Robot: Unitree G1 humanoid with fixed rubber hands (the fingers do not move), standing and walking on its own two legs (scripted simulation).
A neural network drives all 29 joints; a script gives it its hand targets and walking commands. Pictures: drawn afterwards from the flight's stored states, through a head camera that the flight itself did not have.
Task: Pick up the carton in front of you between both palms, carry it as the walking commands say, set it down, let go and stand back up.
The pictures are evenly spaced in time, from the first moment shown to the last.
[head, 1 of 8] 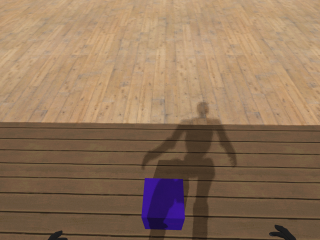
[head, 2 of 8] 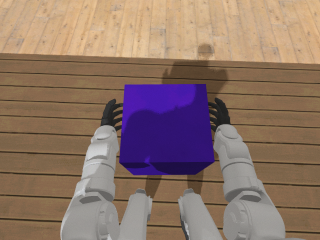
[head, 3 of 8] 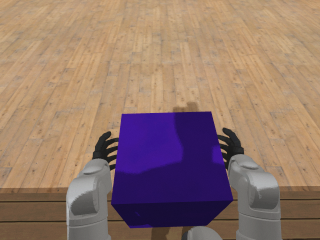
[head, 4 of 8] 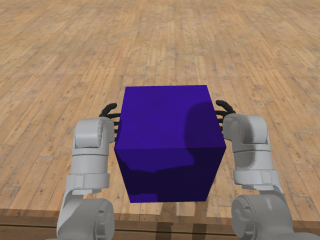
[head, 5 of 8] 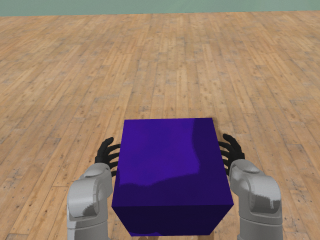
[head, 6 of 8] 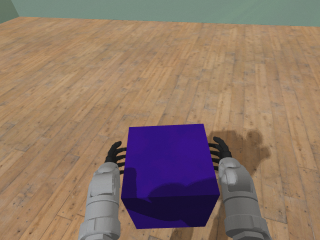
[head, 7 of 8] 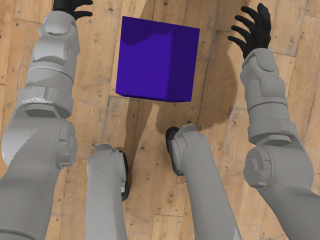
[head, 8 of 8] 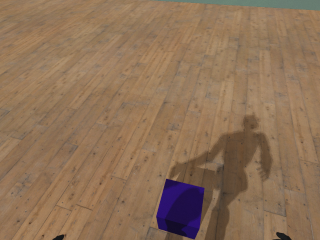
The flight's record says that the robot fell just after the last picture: no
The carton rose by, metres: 0.70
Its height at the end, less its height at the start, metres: -0.06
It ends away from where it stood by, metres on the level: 2.65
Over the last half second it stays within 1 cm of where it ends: yes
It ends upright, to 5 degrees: yes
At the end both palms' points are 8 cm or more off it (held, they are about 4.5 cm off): yes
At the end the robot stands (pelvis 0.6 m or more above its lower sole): yes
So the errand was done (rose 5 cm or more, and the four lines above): yes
